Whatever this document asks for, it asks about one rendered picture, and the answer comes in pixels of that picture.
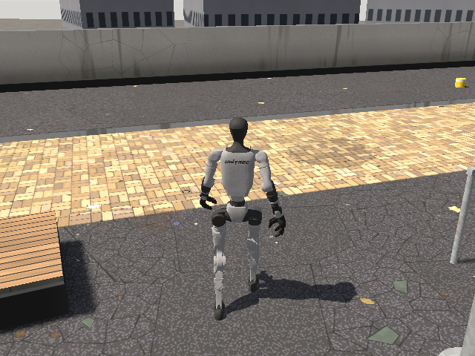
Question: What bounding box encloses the robot torso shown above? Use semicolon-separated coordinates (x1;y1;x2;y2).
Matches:
220;146;255;223

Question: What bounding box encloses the robot left hand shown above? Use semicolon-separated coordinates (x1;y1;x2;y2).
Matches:
200;197;217;210

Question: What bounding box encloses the robot right forearm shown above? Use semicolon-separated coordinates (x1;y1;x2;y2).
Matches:
266;181;284;218

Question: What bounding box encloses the right robot upper arm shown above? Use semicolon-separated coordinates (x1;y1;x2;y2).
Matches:
253;150;273;192

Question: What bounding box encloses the right robot foot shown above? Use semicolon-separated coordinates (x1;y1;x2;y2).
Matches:
248;275;258;292

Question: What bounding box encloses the robot right hand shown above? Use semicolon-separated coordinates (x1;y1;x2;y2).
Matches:
269;215;286;237

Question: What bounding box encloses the left robot upper arm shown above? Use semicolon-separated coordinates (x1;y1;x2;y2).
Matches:
203;148;223;188

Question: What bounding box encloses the robot left forearm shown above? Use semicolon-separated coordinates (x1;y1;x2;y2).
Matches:
200;177;211;200

